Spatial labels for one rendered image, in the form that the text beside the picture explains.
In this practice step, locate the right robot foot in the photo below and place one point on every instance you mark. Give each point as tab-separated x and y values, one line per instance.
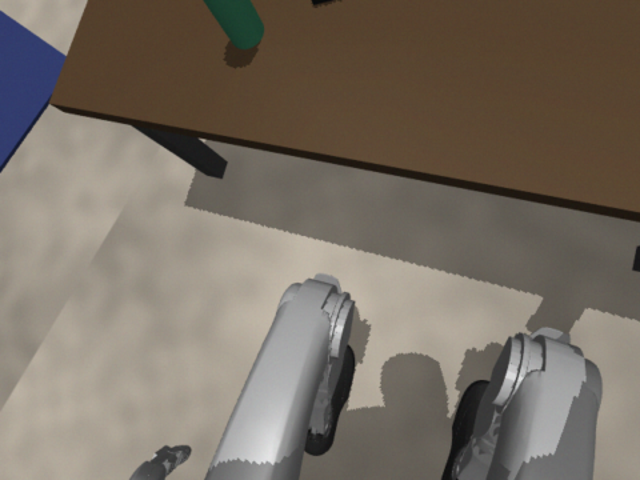
463	425

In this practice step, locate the left robot hand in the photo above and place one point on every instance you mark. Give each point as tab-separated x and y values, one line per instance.
162	464

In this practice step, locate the left robot foot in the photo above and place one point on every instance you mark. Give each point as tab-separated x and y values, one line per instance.
319	444

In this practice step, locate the coffee table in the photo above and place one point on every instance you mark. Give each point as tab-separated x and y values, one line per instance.
537	100

